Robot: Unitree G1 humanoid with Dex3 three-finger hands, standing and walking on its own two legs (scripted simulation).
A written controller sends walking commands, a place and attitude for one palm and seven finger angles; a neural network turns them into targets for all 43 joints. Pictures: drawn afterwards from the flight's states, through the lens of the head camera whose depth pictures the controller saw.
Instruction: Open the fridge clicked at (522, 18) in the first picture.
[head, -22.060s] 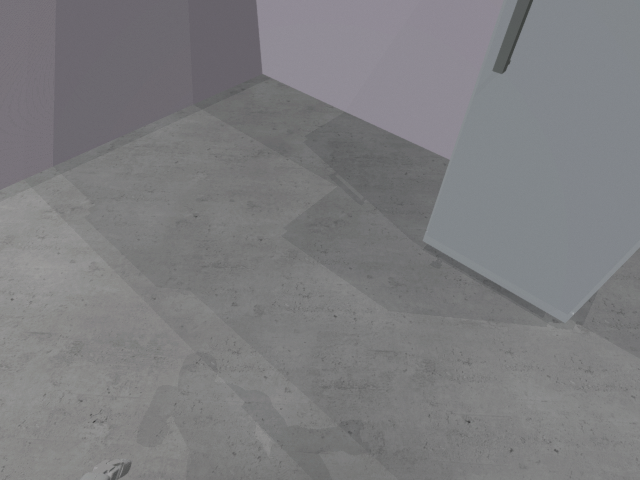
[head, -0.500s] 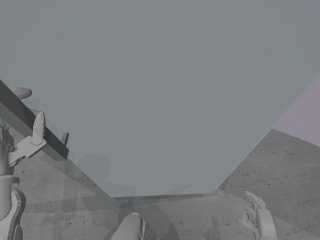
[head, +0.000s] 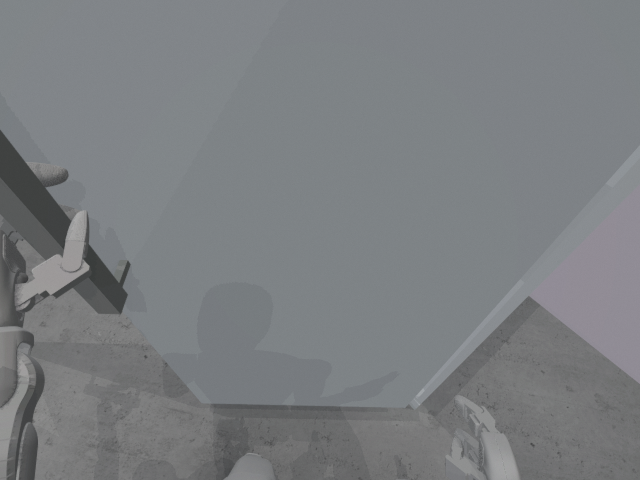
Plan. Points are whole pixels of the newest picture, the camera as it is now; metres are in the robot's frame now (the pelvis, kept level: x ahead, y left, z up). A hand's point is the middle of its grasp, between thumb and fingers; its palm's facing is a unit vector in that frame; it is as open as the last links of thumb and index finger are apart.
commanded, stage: walk backward, drawing the door open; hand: left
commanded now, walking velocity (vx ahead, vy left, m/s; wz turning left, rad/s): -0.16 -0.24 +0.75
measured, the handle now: (7, 144) +0.31 +0.28 +0.26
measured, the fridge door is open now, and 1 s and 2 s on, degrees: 49 79 75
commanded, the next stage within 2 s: stop walking and hold the door back in 0.64 s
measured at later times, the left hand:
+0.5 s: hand (48, 446) +0.12 +0.20 +0.18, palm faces +0.59 -0.78 -0.23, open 6.8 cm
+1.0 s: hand out of the picture +0.05 +0.15 +0.18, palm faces +0.84 -0.47 -0.26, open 6.3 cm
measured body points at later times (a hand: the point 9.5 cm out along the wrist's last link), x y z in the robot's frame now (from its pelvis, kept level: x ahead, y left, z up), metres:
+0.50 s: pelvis -0.06 -0.10 +0.02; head -0.02 -0.04 +0.46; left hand +0.09 +0.24 +0.19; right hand +0.18 -0.24 -0.06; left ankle -0.04 +0.02 -0.73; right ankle +0.03 -0.26 -0.63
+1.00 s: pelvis -0.07 -0.24 +0.01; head -0.04 -0.25 +0.46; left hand +0.00 +0.17 +0.19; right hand +0.22 -0.36 -0.09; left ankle -0.14 -0.14 -0.68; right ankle -0.01 -0.33 -0.73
